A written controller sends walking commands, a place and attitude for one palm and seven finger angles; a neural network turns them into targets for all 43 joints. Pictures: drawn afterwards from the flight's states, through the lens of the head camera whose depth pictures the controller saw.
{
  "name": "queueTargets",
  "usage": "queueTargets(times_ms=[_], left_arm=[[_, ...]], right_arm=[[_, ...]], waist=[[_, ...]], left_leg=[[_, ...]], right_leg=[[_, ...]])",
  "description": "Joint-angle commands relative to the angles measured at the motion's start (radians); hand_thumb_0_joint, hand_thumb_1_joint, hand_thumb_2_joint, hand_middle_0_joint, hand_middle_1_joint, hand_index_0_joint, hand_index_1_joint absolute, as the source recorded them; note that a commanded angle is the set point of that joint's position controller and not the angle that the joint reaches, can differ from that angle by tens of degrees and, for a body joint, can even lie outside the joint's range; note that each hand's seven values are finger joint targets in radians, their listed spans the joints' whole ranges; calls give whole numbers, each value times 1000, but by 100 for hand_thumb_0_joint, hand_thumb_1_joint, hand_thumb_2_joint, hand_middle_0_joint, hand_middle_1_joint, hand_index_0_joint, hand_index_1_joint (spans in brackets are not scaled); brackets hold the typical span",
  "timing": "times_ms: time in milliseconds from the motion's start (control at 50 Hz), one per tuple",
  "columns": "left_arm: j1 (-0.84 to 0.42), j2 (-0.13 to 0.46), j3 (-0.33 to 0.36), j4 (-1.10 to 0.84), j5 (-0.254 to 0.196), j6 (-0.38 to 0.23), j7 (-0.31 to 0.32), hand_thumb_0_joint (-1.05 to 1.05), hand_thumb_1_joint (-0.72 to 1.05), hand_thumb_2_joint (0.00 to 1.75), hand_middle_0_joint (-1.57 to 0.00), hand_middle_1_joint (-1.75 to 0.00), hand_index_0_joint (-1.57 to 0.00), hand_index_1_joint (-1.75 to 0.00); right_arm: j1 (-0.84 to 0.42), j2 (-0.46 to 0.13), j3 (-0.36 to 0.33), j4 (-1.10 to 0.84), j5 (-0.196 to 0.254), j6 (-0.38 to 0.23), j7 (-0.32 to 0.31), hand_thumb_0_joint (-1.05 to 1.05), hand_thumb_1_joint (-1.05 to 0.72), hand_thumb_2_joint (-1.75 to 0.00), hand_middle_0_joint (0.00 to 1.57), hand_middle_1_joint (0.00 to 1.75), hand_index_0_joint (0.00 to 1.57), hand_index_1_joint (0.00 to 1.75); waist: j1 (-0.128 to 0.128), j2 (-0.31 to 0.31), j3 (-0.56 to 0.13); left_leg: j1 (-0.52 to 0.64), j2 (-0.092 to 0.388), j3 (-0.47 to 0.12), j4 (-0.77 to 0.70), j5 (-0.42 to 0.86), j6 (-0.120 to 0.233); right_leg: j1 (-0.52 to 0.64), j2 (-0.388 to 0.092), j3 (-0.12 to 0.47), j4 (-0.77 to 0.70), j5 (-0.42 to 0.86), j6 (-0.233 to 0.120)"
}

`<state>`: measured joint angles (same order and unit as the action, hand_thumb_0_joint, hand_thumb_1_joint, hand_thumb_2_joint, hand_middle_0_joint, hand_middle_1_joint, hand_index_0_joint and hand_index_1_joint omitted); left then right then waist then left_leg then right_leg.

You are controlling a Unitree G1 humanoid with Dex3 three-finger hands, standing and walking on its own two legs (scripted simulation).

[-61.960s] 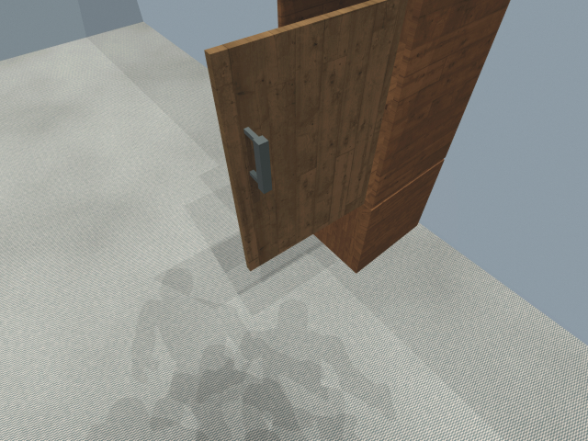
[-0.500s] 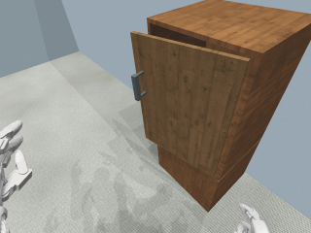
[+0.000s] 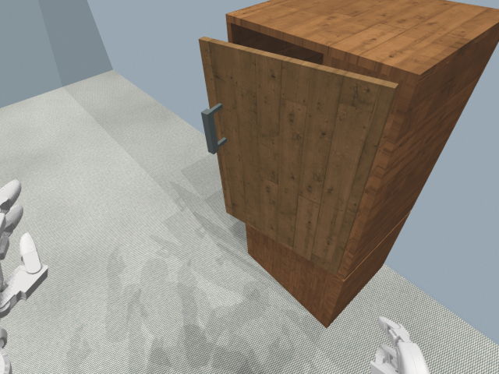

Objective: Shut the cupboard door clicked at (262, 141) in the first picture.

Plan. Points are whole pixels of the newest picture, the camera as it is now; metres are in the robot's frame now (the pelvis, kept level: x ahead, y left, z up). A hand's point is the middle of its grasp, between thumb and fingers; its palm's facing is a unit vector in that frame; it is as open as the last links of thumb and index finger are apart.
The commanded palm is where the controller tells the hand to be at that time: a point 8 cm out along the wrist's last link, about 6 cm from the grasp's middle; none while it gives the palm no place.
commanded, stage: step back with the hand held close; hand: left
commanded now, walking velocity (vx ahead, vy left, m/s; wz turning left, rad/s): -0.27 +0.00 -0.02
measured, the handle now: (215, 128) +0.67 +0.15 +0.04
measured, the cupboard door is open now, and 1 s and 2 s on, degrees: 11 11 11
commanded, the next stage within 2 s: stop stepping back and stand still in 1.38 s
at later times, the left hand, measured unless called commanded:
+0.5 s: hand out of the picture +0.13 +0.29 +0.15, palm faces +0.47 -0.75 -0.46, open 7.4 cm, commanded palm +0.07 +0.32 +0.17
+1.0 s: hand out of the picture +0.05 +0.30 +0.16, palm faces +0.55 -0.67 -0.50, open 7.4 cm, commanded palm -0.02 +0.32 +0.17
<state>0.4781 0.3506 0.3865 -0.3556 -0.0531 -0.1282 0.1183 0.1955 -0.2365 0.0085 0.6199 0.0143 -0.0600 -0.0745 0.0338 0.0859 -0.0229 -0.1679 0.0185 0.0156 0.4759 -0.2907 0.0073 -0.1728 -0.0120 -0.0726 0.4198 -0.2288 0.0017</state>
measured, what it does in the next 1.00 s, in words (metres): shifts its weight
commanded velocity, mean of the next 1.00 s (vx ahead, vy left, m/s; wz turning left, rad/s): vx -0.32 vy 0.00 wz -0.03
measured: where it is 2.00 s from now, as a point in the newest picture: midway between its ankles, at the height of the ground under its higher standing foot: outside the picture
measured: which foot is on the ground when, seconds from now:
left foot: down 0.00-1.00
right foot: down 0.00-1.00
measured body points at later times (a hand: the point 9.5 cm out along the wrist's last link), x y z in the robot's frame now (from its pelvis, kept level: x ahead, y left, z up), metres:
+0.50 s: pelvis -0.07 +0.02 -0.02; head -0.07 +0.02 +0.43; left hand +0.10 +0.33 +0.18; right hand +0.10 -0.23 -0.09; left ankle -0.02 +0.11 -0.74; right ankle +0.00 -0.12 -0.74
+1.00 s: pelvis -0.13 +0.01 -0.04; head -0.13 +0.02 +0.41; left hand +0.01 +0.33 +0.18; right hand +0.04 -0.23 -0.11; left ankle -0.03 +0.12 -0.74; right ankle -0.02 -0.12 -0.74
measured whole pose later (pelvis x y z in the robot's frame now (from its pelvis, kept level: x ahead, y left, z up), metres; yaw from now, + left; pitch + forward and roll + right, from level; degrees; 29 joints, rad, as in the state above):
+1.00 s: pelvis -0.13 +0.01 -0.04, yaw +6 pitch -1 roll -2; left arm 0.51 0.45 0.51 -0.50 0.01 -0.25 0.17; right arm 0.26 -0.22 -0.01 0.58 0.01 -0.07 -0.09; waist -0.04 0.00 0.02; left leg -0.54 0.05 0.06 0.79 -0.29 0.05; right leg -0.48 0.02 0.01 0.72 -0.22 0.02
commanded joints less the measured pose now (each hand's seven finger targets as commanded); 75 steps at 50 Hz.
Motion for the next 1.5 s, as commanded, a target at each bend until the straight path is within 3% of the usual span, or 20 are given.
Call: queueTargets(times_ms=[0, 140, 420, 640, 880, 960, 1020, 1080, 1100, 1140, 1180, 1220, 1280, 1340, 1360, 1380, 1400, 1420, 1460, 1480], left_arm=[[-1, 224, 122, -235, -2, -71, 29, 0, 90, 90, -20, -30, -20, -30], [52, 269, 177, -295, -10, -62, 47, 0, 90, 90, -20, -30, -20, -30], [-18, 267, 194, -309, 35, -116, 60, 0, 90, 90, -20, -30, -20, -30], [-53, 251, 175, -329, 40, -154, 82, 0, 90, 90, -20, -30, -20, -30], [21, 278, 254, -337, 59, -181, 79, 0, 90, 90, -20, -30, -20, -30], [13, 268, 254, -334, 54, -180, 64, 0, 90, 90, -20, -30, -20, -30], [-58, 276, 223, -380, 38, -162, 72, 0, 90, 90, -20, -30, -20, -30], [-118, 288, 176, -403, 33, -145, 88, 0, 90, 90, -20, -30, -20, -30], [-124, 291, 176, -408, 33, -146, 88, 0, 90, 90, -20, -30, -20, -30], [-111, 276, 175, -427, 29, -154, 86, 0, 90, 90, -20, -30, -20, -30], [-101, 262, 221, -438, 35, -170, 91, 0, 90, 90, -20, -30, -20, -30], [-140, 317, 244, -481, 8, -177, 83, 0, 90, 90, -20, -30, -20, -30], [42, 230, 193, -313, -26, -145, 79, 0, 90, 90, -20, -30, -20, -30], [10, 228, 156, -343, -30, -150, 48, 0, 90, 90, -20, -30, -20, -30], [-18, 243, 155, -372, -25, -157, 42, 0, 90, 90, -20, -30, -20, -30], [-43, 263, 165, -384, -17, -163, 44, 0, 90, 90, -20, -30, -20, -30], [-107, 303, 173, -411, -1, -166, 60, 0, 90, 90, -20, -30, -20, -30], [-186, 361, 212, -433, 25, -174, 87, 0, 90, 90, -20, -30, -20, -30], [-250, 299, 114, -407, 26, -115, 75, 0, 90, 90, -20, -30, -20, -30], [-238, 304, 132, -378, 26, -107, 73, 0, 90, 90, -20, -30, -20, -30]], right_arm=[[-99, -116, -55, -171, 0, -12, -17, 0, -90, -90, 20, 30, 20, 30], [-99, -120, -59, -211, 2, 31, -39, 0, -90, -90, 20, 30, 20, 30], [-70, -147, -58, -224, -2, -5, -38, 0, -90, -90, 20, 30, 20, 30], [-34, -124, -49, -193, -16, -44, -26, 0, -90, -90, 20, 30, 20, 30], [-63, -147, -76, -202, -6, -66, -27, 0, -90, -90, 20, 30, 20, 30], [-52, -132, -81, -198, -2, -72, -22, 0, -90, -90, 20, 30, 20, 30], [-29, -107, -77, -158, -20, -65, -8, 0, -90, -90, 20, 30, 20, 30], [-28, -70, -61, -125, -17, -36, 9, 0, -90, -90, 20, 30, 20, 30], [-26, -71, -60, -122, -16, -29, 7, 0, -90, -90, 20, 30, 20, 30], [-21, -102, -63, -138, -21, -31, -8, 0, -90, -90, 20, 30, 20, 30], [-85, -121, -72, -157, -25, -60, -27, 0, -90, -90, 20, 30, 20, 30], [-91, -81, -103, -133, -12, -81, -18, 0, -90, -90, 20, 30, 20, 30], [-127, -88, -104, -136, 7, -97, 17, 0, -90, -90, 20, 30, 20, 30], [-105, -81, -73, -139, -2, -90, 17, 0, -90, -90, 20, 30, 20, 30], [-95, -82, -70, -137, -7, -88, 19, 0, -90, -90, 20, 30, 20, 30], [-96, -70, -68, -133, -11, -83, 20, 0, -90, -90, 20, 30, 20, 30], [-88, -47, -58, -121, -17, -81, 18, 0, -90, -90, 20, 30, 20, 30], [-76, -45, -47, -94, -46, -86, 15, 0, -90, -90, 20, 30, 20, 30], [-107, -34, -47, -123, -3, -66, 2, 0, -90, -90, 20, 30, 20, 30], [-98, -37, -41, -121, -6, -58, -10, 0, -90, -90, 20, 30, 20, 30]], waist=[[-32, -68, -129], [-29, -37, -180], [-35, 6, -39], [-45, -68, -25], [-33, 104, -79], [-41, -9, -40], [-52, -185, -42], [-71, -322, -93], [-77, -311, -92], [-82, -66, -29], [-56, 354, -74], [-46, 79, -172], [-25, 212, -126], [-28, 145, -71], [-33, 61, -69], [-31, -79, -60], [-28, -265, -56], [-29, -248, -81], [-37, -418, -115], [-49, -360, -102]], left_leg=[[-63, 24, -16, 31, 313, 9], [-119, 76, -55, 2, 530, 3], [-642, 109, -131, -131, -354, 87], [-514, 46, -103, 25, -321, 49], [-836, 202, -206, -161, -499, 129], [-775, 142, -93, -10, -523, 90], [-484, 31, -36, 246, -364, 18], [-150, -18, 13, 408, -178, -10], [-83, -14, 8, 368, -159, -5], [-157, 85, -130, 36, -284, 53], [-614, 411, -429, -367, -580, 171], [-366, 382, -260, -229, -206, 120], [-380, 344, -19, -211, -253, 47], [-326, 309, 15, -231, -293, -21], [-262, 267, 45, -151, -294, -48], [-184, 187, 78, 34, -236, -76], [-112, 88, 117, 302, -142, -102], [-130, 62, 91, 382, -144, -92], [-242, 31, 22, 415, -132, -69], [-190, 27, 36, 330, -84, -62]], right_leg=[[39, -134, 104, 7, 384, -43], [75, -76, 65, 142, 464, -8], [198, -29, 128, 215, 79, 10], [-46, -105, 225, 48, -194, -40], [273, 52, 136, 418, 105, 14], [114, -3, 259, 326, 33, -17], [-239, -183, 489, 11, -161, -101], [-470, -267, 438, -159, -323, -118], [-518, -245, 378, -146, -329, -98], [-507, -100, 246, 32, -324, -36], [-104, 126, 62, 739, -218, 36], [-196, 104, 114, 837, -285, 26], [-123, 65, 21, 614, -326, 3], [-67, 68, -29, 235, -315, -11], [-122, 33, 32, 101, -314, -28], [-243, -57, 241, -70, -341, -80], [-405, -239, 505, -213, -291, -167], [-381, -348, 571, -227, 151, -213], [-192, -278, 442, -46, 555, -160], [-188, -241, 346, 10, 589, -136]])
